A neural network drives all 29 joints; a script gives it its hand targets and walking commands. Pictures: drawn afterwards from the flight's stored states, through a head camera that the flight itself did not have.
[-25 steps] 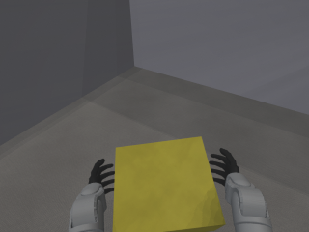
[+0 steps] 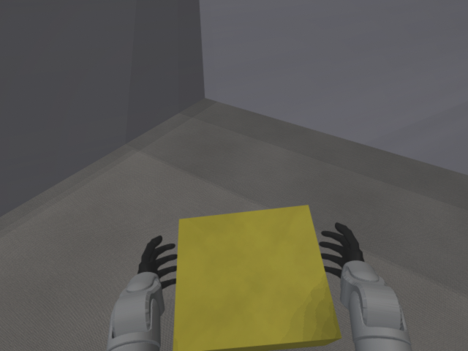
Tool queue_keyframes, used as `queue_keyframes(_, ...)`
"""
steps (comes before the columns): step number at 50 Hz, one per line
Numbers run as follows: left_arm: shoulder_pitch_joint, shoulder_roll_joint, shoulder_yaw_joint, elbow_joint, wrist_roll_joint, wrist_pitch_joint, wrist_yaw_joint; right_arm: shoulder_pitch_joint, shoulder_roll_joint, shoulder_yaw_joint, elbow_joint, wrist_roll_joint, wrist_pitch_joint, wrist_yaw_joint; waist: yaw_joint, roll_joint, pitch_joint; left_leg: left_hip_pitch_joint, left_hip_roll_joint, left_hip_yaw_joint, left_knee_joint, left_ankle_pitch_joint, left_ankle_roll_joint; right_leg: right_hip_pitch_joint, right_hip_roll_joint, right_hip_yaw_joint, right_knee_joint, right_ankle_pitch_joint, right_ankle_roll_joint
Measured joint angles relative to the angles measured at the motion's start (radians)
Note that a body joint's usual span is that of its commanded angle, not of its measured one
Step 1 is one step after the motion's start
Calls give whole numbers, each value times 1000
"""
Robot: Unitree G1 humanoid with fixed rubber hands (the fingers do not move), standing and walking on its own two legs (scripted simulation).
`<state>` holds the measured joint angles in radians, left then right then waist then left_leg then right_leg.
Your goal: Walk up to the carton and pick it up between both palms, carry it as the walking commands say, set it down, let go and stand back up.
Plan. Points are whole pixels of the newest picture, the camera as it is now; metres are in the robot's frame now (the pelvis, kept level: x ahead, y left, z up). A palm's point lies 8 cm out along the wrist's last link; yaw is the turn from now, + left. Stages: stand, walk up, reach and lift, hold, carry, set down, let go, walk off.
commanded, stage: hold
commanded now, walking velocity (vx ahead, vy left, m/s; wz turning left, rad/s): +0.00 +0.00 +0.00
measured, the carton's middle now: (251, 281) +0.30 -0.02 -0.05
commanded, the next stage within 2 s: set down in 0.40 s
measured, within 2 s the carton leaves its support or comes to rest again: neither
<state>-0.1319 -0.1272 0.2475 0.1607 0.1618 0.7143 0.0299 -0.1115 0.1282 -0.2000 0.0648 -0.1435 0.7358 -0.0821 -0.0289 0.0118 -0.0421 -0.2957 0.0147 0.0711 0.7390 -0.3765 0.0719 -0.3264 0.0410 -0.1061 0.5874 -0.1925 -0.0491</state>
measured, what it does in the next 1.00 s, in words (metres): stands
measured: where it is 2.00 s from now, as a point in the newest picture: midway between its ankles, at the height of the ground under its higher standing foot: outside the picture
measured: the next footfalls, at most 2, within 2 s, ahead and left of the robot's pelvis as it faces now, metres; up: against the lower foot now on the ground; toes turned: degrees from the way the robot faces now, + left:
none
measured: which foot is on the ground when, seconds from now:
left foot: down 0.00-1.00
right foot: down 0.00-1.00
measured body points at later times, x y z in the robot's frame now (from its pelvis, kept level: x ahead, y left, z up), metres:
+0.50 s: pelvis +0.00 +0.01 +0.00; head -0.04 +0.03 +0.45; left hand +0.29 +0.17 +0.02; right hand +0.28 -0.17 +0.04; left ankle +0.02 +0.06 -0.72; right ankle +0.08 -0.11 -0.72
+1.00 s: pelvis +0.01 +0.00 +0.00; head +0.04 +0.00 +0.45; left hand +0.31 +0.17 -0.04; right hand +0.30 -0.18 -0.02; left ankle +0.02 +0.06 -0.72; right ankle +0.08 -0.11 -0.72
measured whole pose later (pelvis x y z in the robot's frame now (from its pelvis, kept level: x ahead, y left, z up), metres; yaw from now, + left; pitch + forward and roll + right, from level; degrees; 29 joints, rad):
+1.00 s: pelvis +0.01 +0.00 +0.00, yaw +0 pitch -1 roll -3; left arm -0.26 -0.13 0.38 0.45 0.16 0.41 0.00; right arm -0.25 0.13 -0.38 0.38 -0.15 0.44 0.03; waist -0.03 0.06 0.08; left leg -0.36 0.00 0.07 0.74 -0.37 0.08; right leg -0.39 0.03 -0.11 0.60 -0.20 -0.04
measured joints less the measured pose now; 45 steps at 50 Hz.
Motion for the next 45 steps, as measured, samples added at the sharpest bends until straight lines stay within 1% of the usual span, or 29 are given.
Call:
queue_keyframes(4,-15,0,2,30,0,-11,9,0,0,-6,13,0,-3,-3,0,0,2,0,-1,0,0,1,4,4,0,0,-7,4,0)
queue_keyframes(12,-29,0,3,43,0,-34,21,-10,0,-14,25,0,-16,5,0,0,8,0,-1,-1,0,1,8,7,0,0,-13,7,0)
queue_keyframes(21,-43,0,3,47,0,-42,23,-13,0,-20,27,0,-24,7,0,0,9,1,-2,-2,0,1,9,9,0,0,-15,9,7)
queue_keyframes(24,-44,0,6,50,0,-42,28,-30,0,-31,63,0,-36,11,0,5,9,1,-2,-2,0,1,9,9,0,0,-15,9,7)
queue_keyframes(27,-49,-3,25,72,0,-47,28,-55,0,-59,116,0,-50,37,0,18,11,1,-2,-2,0,1,9,9,0,0,-15,9,7)
queue_keyframes(30,-59,-4,45,113,0,-76,27,-71,0,-92,163,-1,-75,75,0,29,16,1,-2,-2,-1,1,9,9,0,0,-15,9,7)
queue_keyframes(33,-81,-6,78,172,0,-113,13,-87,0,-121,210,-1,-106,96,0,40,28,1,-2,-2,-1,1,9,9,0,0,-15,9,7)
queue_keyframes(39,-109,-6,119,251,1,-189,-4,-112,0,-144,269,-2,-168,98,0,45,69,1,-2,-3,-1,1,9,7,0,0,-13,8,8)
queue_keyframes(45,-123,-6,127,275,1,-251,-18,-141,0,-173,313,-10,-242,111,0,45,106,-16,-4,-3,-1,1,9,-13,-2,0,-5,3,8)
